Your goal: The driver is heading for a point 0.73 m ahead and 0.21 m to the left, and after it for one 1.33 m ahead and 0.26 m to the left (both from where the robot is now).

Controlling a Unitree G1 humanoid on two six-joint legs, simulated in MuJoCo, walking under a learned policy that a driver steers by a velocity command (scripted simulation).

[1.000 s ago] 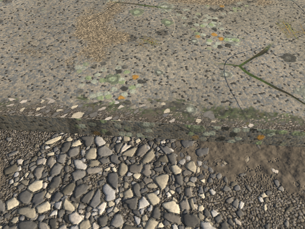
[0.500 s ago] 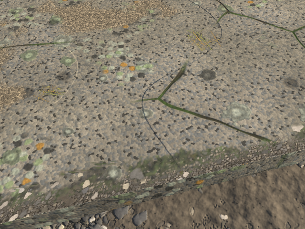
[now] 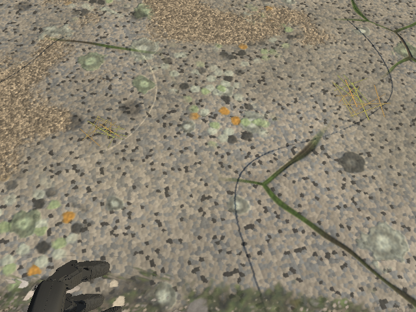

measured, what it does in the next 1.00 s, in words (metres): steps on the spot, turning left: right foot, then left foot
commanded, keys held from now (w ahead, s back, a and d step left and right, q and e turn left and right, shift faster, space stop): q+shift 0.68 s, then shift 0.02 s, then e+shift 0.20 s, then w+e+shift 0.10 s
